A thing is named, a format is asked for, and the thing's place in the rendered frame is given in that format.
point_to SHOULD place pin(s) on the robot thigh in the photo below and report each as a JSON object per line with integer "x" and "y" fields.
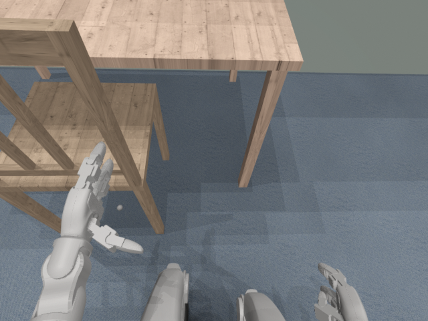
{"x": 169, "y": 294}
{"x": 254, "y": 306}

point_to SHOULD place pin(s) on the robot right hand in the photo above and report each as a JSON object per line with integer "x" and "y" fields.
{"x": 345, "y": 302}

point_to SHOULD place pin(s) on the robot right thigh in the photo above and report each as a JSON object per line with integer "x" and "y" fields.
{"x": 254, "y": 306}

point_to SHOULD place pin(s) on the left robot forearm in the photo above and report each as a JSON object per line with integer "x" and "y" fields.
{"x": 64, "y": 273}

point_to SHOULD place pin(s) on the robot left thigh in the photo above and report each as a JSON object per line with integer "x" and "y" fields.
{"x": 169, "y": 294}

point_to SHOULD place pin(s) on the table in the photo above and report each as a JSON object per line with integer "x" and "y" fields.
{"x": 183, "y": 34}

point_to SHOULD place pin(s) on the chair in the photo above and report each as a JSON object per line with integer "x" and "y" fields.
{"x": 60, "y": 123}

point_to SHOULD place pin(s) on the robot left hand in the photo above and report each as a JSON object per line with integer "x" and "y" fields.
{"x": 84, "y": 200}

